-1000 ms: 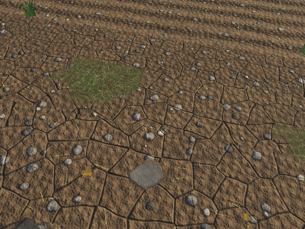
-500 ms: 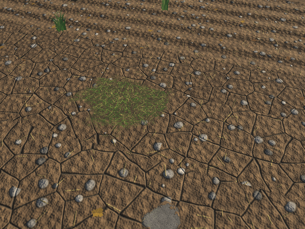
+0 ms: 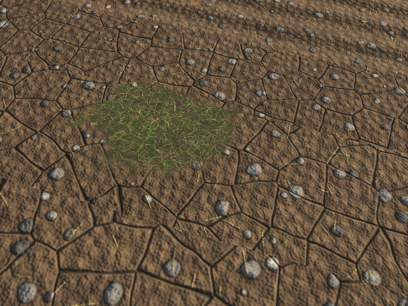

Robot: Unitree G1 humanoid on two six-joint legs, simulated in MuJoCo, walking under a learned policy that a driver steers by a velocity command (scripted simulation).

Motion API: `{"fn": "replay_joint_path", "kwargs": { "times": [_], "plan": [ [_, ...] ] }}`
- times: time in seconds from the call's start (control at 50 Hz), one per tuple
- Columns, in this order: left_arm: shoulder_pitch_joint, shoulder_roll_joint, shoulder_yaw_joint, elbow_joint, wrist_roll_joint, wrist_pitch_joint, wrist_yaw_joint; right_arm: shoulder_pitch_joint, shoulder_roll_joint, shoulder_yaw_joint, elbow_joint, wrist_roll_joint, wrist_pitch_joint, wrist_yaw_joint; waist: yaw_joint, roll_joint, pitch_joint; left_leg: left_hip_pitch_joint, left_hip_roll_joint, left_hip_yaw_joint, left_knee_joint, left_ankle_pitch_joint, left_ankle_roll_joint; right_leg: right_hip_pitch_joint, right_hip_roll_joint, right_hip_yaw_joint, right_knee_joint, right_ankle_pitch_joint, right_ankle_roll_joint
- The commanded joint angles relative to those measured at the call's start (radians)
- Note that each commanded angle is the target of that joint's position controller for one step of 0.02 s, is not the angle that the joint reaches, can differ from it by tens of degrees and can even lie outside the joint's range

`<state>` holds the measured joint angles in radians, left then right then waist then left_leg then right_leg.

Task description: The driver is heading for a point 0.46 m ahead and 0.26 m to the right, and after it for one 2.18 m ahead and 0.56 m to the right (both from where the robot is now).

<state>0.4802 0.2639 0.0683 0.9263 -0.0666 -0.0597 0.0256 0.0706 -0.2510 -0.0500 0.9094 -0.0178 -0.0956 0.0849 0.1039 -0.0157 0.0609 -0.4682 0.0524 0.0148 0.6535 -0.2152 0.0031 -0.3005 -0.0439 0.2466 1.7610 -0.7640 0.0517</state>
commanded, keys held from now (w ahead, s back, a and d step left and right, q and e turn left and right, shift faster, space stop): w+e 0.86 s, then w+q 0.14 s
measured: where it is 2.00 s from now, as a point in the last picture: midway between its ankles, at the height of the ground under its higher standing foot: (317, 201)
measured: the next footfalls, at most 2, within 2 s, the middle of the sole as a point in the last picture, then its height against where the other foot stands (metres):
right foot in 0.40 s outside the picture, level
left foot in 0.90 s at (222, 254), level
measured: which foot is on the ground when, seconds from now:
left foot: down 0.00-0.42, up 0.44-0.88, down 0.90-1.00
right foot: up 0.00-0.38, down 0.40-0.92, up 0.94-1.00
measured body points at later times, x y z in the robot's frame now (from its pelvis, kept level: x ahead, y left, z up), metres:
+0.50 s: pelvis +0.26 -0.04 +0.00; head +0.28 -0.07 +0.44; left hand +0.49 +0.16 -0.09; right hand +0.26 -0.33 -0.14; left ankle +0.17 +0.14 -0.61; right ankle +0.32 -0.12 -0.72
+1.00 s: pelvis +0.51 -0.09 -0.01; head +0.49 -0.10 +0.44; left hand +0.77 +0.06 -0.10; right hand +0.44 -0.39 -0.12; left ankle +0.55 +0.02 -0.72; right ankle +0.35 -0.14 -0.63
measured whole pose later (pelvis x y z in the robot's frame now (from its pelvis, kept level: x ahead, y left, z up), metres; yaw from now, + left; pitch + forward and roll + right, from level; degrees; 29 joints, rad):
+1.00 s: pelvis +0.51 -0.09 -0.01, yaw -33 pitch +2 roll +2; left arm 0.28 0.25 0.06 0.67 -0.06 -0.03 0.02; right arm 0.27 -0.30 -0.09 0.81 0.03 -0.14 0.06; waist -0.04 0.00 -0.08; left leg -0.34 -0.07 -0.02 0.74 -0.46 0.02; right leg -0.43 0.18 0.24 1.32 -0.56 -0.09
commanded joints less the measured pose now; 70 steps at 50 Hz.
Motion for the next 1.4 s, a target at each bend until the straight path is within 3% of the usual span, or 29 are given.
{"fn": "replay_joint_path", "kwargs": {
  "times": [0.02,0.06,0.12,0.2,0.34,0.4,0.42,0.44,0.46,0.5,0.54,0.6,0.68,0.7,0.84,0.88,0.92,0.94,0.96,0.98,1.02,1.12,1.14,1.18,1.22,1.26,1.34,1.38,1.4],
  "plan": [
    [0.117,0.033,-0.001,-0.096,-0.032,0.000,0.034,0.290,-0.225,-0.055,0.051,0.013,0.013,-0.006,-0.097,0.130,-0.362,0.620,0.464,-0.628,-0.308,0.220,0.239,-0.564,-0.052,-0.143,0.201,0.279,-0.020],
    [0.011,0.036,0.011,-0.104,0.018,0.040,0.045,0.085,-0.099,-0.016,0.008,-0.009,-0.020,-0.013,-0.063,0.090,-0.156,0.232,0.406,-0.409,-0.242,0.275,0.176,-0.454,-0.114,-0.090,-0.056,0.482,-0.091],
    [-0.148,0.004,0.020,-0.182,0.042,0.050,0.030,0.102,-0.091,-0.014,0.038,-0.009,-0.032,-0.059,-0.072,0.197,-0.020,0.134,0.267,-0.135,-0.344,0.326,0.140,-0.417,-0.108,-0.095,-0.509,0.629,-0.067],
    [-0.243,-0.023,0.010,-0.236,0.056,0.036,-0.021,0.157,-0.130,-0.030,0.041,0.000,-0.016,-0.112,-0.084,0.129,-0.035,0.280,0.266,-0.005,-0.336,0.567,0.146,-0.403,-0.061,-0.157,-0.819,0.763,-0.087],
    [-0.412,-0.010,0.017,-0.328,0.054,0.066,-0.072,0.238,-0.193,-0.061,0.045,0.034,0.041,-0.120,-0.115,0.064,0.025,0.416,0.250,0.172,-0.266,0.734,0.094,-0.284,0.028,-0.337,-1.020,0.609,-0.171],
    [-0.084,0.120,0.085,-0.256,0.052,0.068,-0.057,0.188,-0.225,-0.068,0.023,0.049,0.044,-0.115,0.079,0.040,-0.154,0.296,0.190,0.215,0.216,0.852,0.047,0.224,0.122,-0.350,-1.144,0.631,-0.249],
    [0.000,0.220,0.103,-0.225,0.041,0.075,-0.033,0.184,-0.127,-0.041,-0.002,0.002,0.031,-0.107,0.054,-0.212,-0.179,0.015,0.046,0.210,0.643,0.027,-0.003,0.422,-0.079,-0.001,-1.208,0.750,-0.330],
    [-0.029,0.260,0.091,-0.269,0.048,0.052,-0.048,0.238,-0.088,-0.022,-0.069,0.023,-0.015,-0.081,-0.021,-0.306,-0.381,-0.280,-0.106,-0.053,0.871,-0.392,-0.016,0.671,-0.280,0.585,-1.416,0.510,-0.534],
    [-0.030,0.190,0.076,-0.270,0.057,0.038,-0.053,0.103,-0.169,-0.044,-0.086,0.057,-0.041,-0.073,0.036,-0.135,-0.312,-0.407,-0.062,-0.132,0.843,-0.319,0.004,0.634,-0.282,0.570,-1.503,0.408,-0.480],
    [-0.166,0.130,0.053,-0.273,0.055,0.016,-0.049,0.074,-0.149,-0.045,-0.095,0.043,-0.040,-0.090,-0.070,0.036,-0.107,-0.326,0.020,-0.115,0.650,-0.153,0.022,0.309,-0.196,0.302,-1.487,0.558,-0.367],
    [-0.255,0.102,0.041,-0.299,0.066,0.009,-0.043,0.135,-0.155,-0.056,-0.076,0.026,-0.004,-0.098,-0.140,-0.002,-0.106,-0.152,0.068,-0.113,0.513,-0.071,0.001,0.124,-0.117,0.158,-1.500,0.684,-0.320],
    [-0.186,0.124,0.047,-0.284,0.053,-0.001,-0.024,0.071,-0.124,-0.054,-0.106,0.015,0.027,-0.107,-0.126,0.001,-0.100,-0.111,0.043,-0.093,0.345,0.017,-0.036,0.046,-0.076,0.096,-1.533,0.688,-0.320],
    [-0.123,0.146,0.051,-0.255,0.060,0.013,0.006,-0.069,-0.073,-0.037,-0.171,-0.007,0.013,-0.099,-0.098,-0.059,-0.112,-0.032,-0.033,-0.068,0.115,0.265,-0.034,0.005,-0.018,0.023,-1.487,0.845,-0.268],
    [-0.117,0.153,0.054,-0.264,0.086,0.012,0.007,-0.004,-0.101,-0.048,-0.143,0.001,0.007,-0.083,-0.110,-0.084,-0.176,0.025,-0.042,-0.072,0.239,0.350,-0.032,0.016,-0.045,0.038,-1.448,0.904,-0.268],
    [-0.097,0.092,0.030,-0.300,0.056,0.029,0.004,-0.074,-0.148,-0.055,-0.217,0.012,-0.042,-0.047,-0.094,-0.103,-0.097,-0.128,-0.052,-0.099,0.213,0.081,0.011,0.169,-0.090,0.230,-1.287,0.888,-0.313],
    [-0.227,0.113,0.030,-0.346,0.055,0.038,0.001,0.098,-0.168,-0.067,-0.179,0.017,-0.048,-0.040,-0.186,-0.145,-0.128,0.137,-0.079,-0.050,0.150,0.067,0.017,0.047,-0.042,0.182,-1.198,1.024,-0.283],
    [-0.346,0.077,0.015,-0.377,0.039,0.020,-0.003,0.476,-0.205,-0.092,-0.081,0.009,-0.053,-0.038,-0.386,0.002,-0.175,0.520,-0.053,-0.060,-0.054,0.148,0.062,-0.166,0.098,0.074,-0.725,1.038,-0.187],
    [-0.167,-0.042,-0.009,-0.368,0.025,0.019,0.002,0.484,-0.240,-0.095,-0.074,0.027,-0.050,-0.032,-0.257,0.336,-0.157,0.578,0.163,-0.453,-0.163,0.121,0.231,-0.373,0.270,0.046,-0.371,0.239,-0.137],
    [-0.047,-0.050,-0.025,-0.333,0.011,-0.002,-0.001,0.423,-0.188,-0.066,-0.088,0.051,-0.049,-0.019,-0.146,0.346,-0.105,0.562,0.276,-0.676,-0.214,0.472,0.328,-0.515,0.261,0.082,-0.215,0.082,-0.139],
    [-0.091,0.019,-0.010,-0.336,-0.024,-0.009,-0.005,0.383,-0.202,-0.075,-0.081,0.061,-0.050,-0.011,-0.099,0.273,-0.028,0.557,0.337,-0.848,-0.269,0.288,0.404,-0.702,0.217,0.043,-0.170,0.136,-0.139],
    [-0.308,0.099,0.003,-0.380,0.017,-0.001,0.000,0.292,-0.115,-0.038,-0.133,0.072,-0.046,-0.014,-0.103,-0.047,0.046,0.376,0.275,-0.712,-0.215,0.121,0.344,-0.736,0.088,-0.026,-0.305,0.293,-0.132],
    [-0.345,0.004,-0.031,-0.399,0.092,-0.033,-0.061,0.320,-0.179,-0.038,-0.111,0.008,0.001,-0.078,-0.076,0.027,-0.073,0.079,0.113,-0.440,-0.207,0.194,0.264,-0.332,0.019,-0.194,-0.637,0.720,-0.114],
    [-0.349,0.014,-0.029,-0.391,0.094,-0.037,-0.064,0.325,-0.178,-0.035,-0.119,0.021,-0.003,-0.078,-0.082,0.019,-0.071,0.043,0.089,-0.391,-0.201,0.224,0.252,-0.286,0.030,-0.222,-0.687,0.760,-0.115],
    [-0.621,0.038,-0.021,-0.452,0.077,-0.056,-0.078,0.558,-0.092,-0.015,-0.061,0.048,-0.018,-0.108,-0.248,0.109,-0.018,0.455,0.104,-0.503,-0.106,-0.071,0.261,-0.750,-0.005,-0.113,-0.866,0.835,-0.110],
    [-0.737,0.015,-0.033,-0.467,0.085,-0.077,-0.109,0.547,-0.046,-0.007,-0.063,0.051,0.011,-0.134,-0.285,0.100,-0.005,0.259,0.006,-0.384,-0.095,-0.219,0.202,-0.453,0.057,-0.176,-1.224,1.152,-0.118],
    [-0.653,-0.024,-0.034,-0.433,0.087,-0.078,-0.136,0.518,-0.112,-0.026,-0.072,0.044,0.044,-0.135,-0.260,0.130,-0.063,0.018,-0.010,-0.336,-0.051,-0.268,0.168,-0.042,0.113,-0.212,-1.219,1.315,-0.104],
    [-0.513,0.027,-0.001,-0.359,0.040,-0.054,-0.097,0.496,-0.050,-0.026,-0.083,0.070,0.075,-0.155,-0.185,0.129,-0.003,0.199,-0.031,-0.361,0.217,-0.313,0.096,0.018,-0.007,-0.114,-1.476,1.247,-0.072],
    [-0.249,0.037,0.021,-0.259,0.048,-0.047,-0.074,0.506,-0.053,-0.030,-0.071,0.052,0.094,-0.152,-0.081,0.082,-0.076,0.152,-0.087,-0.298,0.570,-0.225,0.066,0.277,-0.068,-0.141,-1.563,1.315,-0.065],
    [-0.042,0.060,0.028,-0.199,0.070,-0.043,-0.070,0.516,-0.021,-0.030,-0.058,0.042,0.081,-0.135,0.011,0.010,-0.140,-0.131,-0.148,-0.295,0.852,-0.521,0.039,0.584,-0.156,-0.050,-1.427,1.328,-0.103]
  ]
}}
Velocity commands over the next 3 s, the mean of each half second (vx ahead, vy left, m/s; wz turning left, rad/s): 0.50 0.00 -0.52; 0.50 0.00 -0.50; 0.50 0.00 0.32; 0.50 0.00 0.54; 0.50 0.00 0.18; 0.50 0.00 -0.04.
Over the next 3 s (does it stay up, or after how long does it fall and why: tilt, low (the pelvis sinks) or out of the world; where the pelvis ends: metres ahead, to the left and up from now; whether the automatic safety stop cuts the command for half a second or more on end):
stays up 1.52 -0.32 -0.35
